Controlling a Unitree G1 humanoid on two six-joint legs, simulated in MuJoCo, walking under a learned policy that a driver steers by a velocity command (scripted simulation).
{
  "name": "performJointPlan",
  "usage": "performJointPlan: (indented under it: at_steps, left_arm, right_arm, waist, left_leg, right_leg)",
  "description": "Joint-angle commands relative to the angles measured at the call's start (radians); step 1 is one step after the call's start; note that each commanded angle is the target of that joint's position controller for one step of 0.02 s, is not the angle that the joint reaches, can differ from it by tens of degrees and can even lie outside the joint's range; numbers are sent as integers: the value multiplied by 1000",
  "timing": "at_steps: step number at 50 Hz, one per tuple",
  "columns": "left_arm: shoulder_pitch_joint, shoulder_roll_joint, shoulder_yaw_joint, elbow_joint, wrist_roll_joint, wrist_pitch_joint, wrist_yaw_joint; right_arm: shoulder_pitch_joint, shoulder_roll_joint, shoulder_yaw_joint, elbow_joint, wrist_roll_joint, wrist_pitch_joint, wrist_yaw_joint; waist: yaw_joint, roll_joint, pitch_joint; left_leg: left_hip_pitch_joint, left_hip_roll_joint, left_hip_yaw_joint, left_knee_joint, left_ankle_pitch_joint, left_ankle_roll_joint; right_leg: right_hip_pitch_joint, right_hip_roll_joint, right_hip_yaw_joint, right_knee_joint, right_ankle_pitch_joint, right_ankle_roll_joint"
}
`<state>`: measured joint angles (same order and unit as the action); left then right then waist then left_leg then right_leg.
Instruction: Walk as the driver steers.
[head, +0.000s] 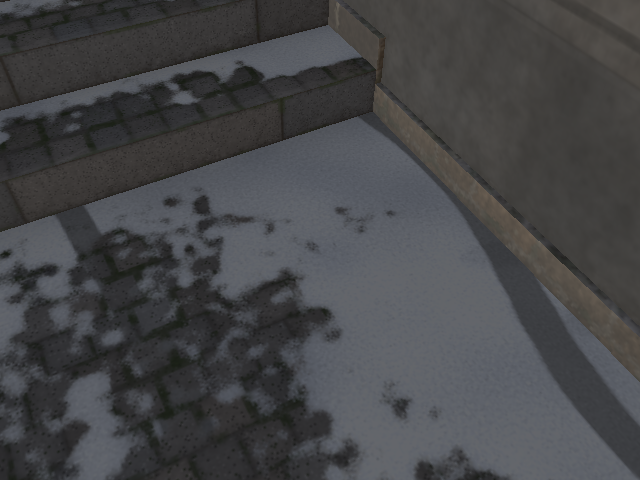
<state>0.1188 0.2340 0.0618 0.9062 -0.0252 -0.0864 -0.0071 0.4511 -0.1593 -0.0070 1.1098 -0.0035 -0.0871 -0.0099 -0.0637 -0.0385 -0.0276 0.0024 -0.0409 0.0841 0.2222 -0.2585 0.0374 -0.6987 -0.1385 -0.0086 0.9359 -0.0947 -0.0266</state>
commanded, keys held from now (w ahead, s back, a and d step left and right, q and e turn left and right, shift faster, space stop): w+q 1.00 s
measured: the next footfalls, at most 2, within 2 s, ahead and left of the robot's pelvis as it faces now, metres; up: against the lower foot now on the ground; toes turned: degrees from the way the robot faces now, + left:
right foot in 0.18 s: +0.29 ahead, -0.16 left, +0.00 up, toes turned +0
left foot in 0.74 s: +0.52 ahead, +0.16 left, +0.00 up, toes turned +25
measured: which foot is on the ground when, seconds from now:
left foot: down 0.00-0.18, up 0.20-0.72, down 0.74-1.00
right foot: up 0.00-0.16, down 0.18-0.72, up 0.74-1.00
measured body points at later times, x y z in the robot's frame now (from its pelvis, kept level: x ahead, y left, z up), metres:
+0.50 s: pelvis +0.27 -0.06 +0.00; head +0.28 -0.06 +0.45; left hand +0.22 +0.20 -0.14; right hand +0.47 -0.29 -0.11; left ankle +0.36 +0.13 -0.66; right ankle +0.25 -0.16 -0.74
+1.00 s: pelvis +0.52 +0.09 +0.00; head +0.54 +0.12 +0.45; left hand +0.56 +0.41 -0.09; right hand +0.71 -0.13 -0.11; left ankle +0.48 +0.14 -0.74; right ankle +0.72 -0.04 -0.67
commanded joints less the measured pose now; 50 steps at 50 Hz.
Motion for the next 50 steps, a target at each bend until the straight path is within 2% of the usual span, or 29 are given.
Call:
performJointPlan:
  at_steps: [1,5,7,8,9,10,11,12,13,14,15,17,19,24,27,31,32,34,35,36,37,38,39,40,41,42,43,46,50]
  left_arm:
    - [-145,14,-16,-88,-2,-12,-11]
    - [-192,58,-10,-121,-9,-28,-28]
    - [-93,112,14,-107,-8,-38,-29]
    - [68,156,40,-62,-11,-40,-23]
    - [273,230,66,-20,2,-40,-11]
    - [366,327,84,0,29,-32,-6]
    - [355,258,62,-8,37,-34,-10]
    - [252,183,41,-22,29,-36,-10]
    - [170,130,25,-34,21,-38,-11]
    - [98,100,16,-36,27,-41,-14]
    - [61,70,8,-29,36,-45,-17]
    - [58,60,11,-7,40,-46,-14]
    - [72,90,20,6,41,-50,-4]
    - [119,132,32,15,46,-39,28]
    - [167,156,39,16,35,-31,39]
    - [217,182,52,20,18,-8,39]
    - [216,191,56,18,12,-1,38]
    - [191,223,64,5,4,12,38]
    - [174,237,67,-1,0,21,38]
    - [154,237,64,-9,-5,27,37]
    - [160,199,50,-34,16,18,38]
    - [229,39,5,-95,41,-18,24]
    - [111,120,14,-125,-6,-67,11]
    - [35,145,22,-146,-35,-84,6]
    - [36,140,18,-137,-15,-90,12]
    - [48,149,28,-123,12,-84,19]
    - [75,160,37,-121,17,-67,19]
    - [57,129,35,-149,35,-30,20]
    - [-102,93,18,-205,39,-28,18]
  right_arm:
    - [6,-199,-39,-60,9,-6,-14]
    - [24,-209,-54,-63,26,5,-16]
    - [-9,-229,-64,-77,24,12,-15]
    - [-28,-214,-60,-86,17,17,-12]
    - [-47,-175,-44,-116,5,17,-8]
    - [64,-29,-12,-140,5,0,-4]
    - [73,-72,-21,-129,46,-25,1]
    - [-12,-139,-41,-156,68,-31,1]
    - [-90,-156,-46,-178,58,-29,-6]
    - [-123,-162,-58,-186,43,-21,-13]
    - [-103,-151,-67,-183,37,-3,-15]
    - [-81,-111,-69,-190,43,29,-11]
    - [-124,-116,-76,-221,38,48,-11]
    - [-259,-122,-81,-282,24,44,11]
    - [-387,-107,-69,-327,22,40,35]
    - [-487,-108,-62,-387,27,37,62]
    - [-491,-116,-64,-400,28,38,68]
    - [-439,-151,-82,-412,30,41,72]
    - [-343,-187,-102,-397,35,42,71]
    - [-177,-246,-136,-356,39,41,62]
    - [-26,-352,-176,-321,35,50,38]
    - [-70,-447,-182,-332,32,40,36]
    - [-13,-370,-156,-355,15,28,42]
    - [-41,-303,-139,-341,10,17,45]
    - [-114,-258,-125,-358,21,13,43]
    - [-200,-222,-114,-380,21,12,42]
    - [-243,-196,-103,-401,12,10,37]
    - [-223,-230,-109,-406,17,3,20]
    - [-154,-254,-116,-400,26,9,-3]
  waist:
    - [0,97,153]
    - [20,109,164]
    - [89,141,91]
    - [169,140,-6]
    - [248,92,-159]
    - [181,-189,-320]
    - [186,-253,-389]
    - [165,-174,-228]
    - [145,-79,-131]
    - [109,-32,-72]
    - [69,-53,-40]
    - [39,-73,0]
    - [31,-38,36]
    - [53,-8,77]
    - [100,16,114]
    - [133,7,145]
    - [127,-2,139]
    - [78,-42,78]
    - [19,-57,18]
    - [-71,-42,-71]
    - [-121,69,-162]
    - [23,297,-241]
    - [-53,186,-336]
    - [-54,147,-204]
    - [-9,67,-135]
    - [39,42,-90]
    - [75,51,-74]
    - [97,42,-37]
    - [45,85,8]
  left_leg:
    - [-131,250,-146,-136,197,158]
    - [-36,299,-180,-71,220,140]
    - [-13,297,-177,61,442,115]
    - [-51,247,-138,249,574,87]
    - [-240,183,-92,552,439,44]
    - [-587,10,-66,937,-137,-18]
    - [-699,7,-218,1139,-297,-11]
    - [-790,70,-214,1212,-230,3]
    - [-786,128,-183,1201,-132,14]
    - [-727,165,-180,1144,-53,19]
    - [-667,193,-191,1095,-12,26]
    - [-624,208,-186,1049,11,34]
    - [-673,208,-190,1009,61,29]
    - [-766,188,-180,762,275,3]
    - [-768,179,-109,605,322,10]
    - [-784,163,-47,486,224,38]
    - [-757,146,-22,468,175,51]
    - [-615,73,46,458,67,87]
    - [-483,23,74,442,33,112]
    - [-239,-34,82,360,102,150]
    - [73,91,-150,328,96,208]
    - [342,329,-747,196,-60,385]
    - [392,383,-930,51,-111,399]
    - [327,361,-776,52,-5,347]
    - [175,314,-630,69,87,306]
    - [17,270,-524,65,177,276]
    - [-80,241,-468,43,234,265]
    - [-201,209,-395,3,351,272]
    - [-243,143,-316,8,323,223]
  right_leg:
    - [15,29,-30,-204,81,18]
    - [76,60,-2,-358,59,-5]
    - [245,106,-20,-393,11,-29]
    - [451,138,-40,-398,-10,-52]
    - [769,13,90,-369,-47,-103]
    - [1089,-254,545,-487,-234,-225]
    - [1081,-312,820,-669,-334,-267]
    - [956,-289,665,-670,-357,-214]
    - [798,-259,493,-673,-294,-175]
    - [646,-216,369,-702,-202,-148]
    - [555,-173,259,-728,-141,-129]
    - [480,-148,134,-776,-72,-127]
    - [468,-147,57,-804,2,-141]
    - [539,-138,-83,-819,68,-138]
    - [600,-149,-143,-822,65,-128]
    - [741,-180,-193,-761,131,-114]
    - [765,-185,-209,-726,214,-106]
    - [787,-183,-239,-586,591,-88]
    - [780,-170,-256,-438,757,-74]
    - [707,-129,-280,-214,771,-41]
    - [435,-84,-278,114,426,15]
    - [6,133,-129,444,-477,67]
    - [-104,144,87,535,-484,42]
    - [-196,100,87,512,-387,14]
    - [-152,51,90,428,-297,-2]
    - [-62,16,90,342,-243,1]
    - [11,-7,98,293,-214,7]
    - [52,1,73,156,-156,50]
    - [61,61,51,-169,88,78]
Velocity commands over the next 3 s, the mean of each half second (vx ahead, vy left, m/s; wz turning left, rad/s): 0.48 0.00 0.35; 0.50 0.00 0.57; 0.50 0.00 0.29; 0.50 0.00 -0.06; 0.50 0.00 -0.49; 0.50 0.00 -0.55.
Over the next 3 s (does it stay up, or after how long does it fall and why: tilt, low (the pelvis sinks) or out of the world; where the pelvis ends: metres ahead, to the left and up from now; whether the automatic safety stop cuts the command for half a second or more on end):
stays up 1.44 0.60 0.12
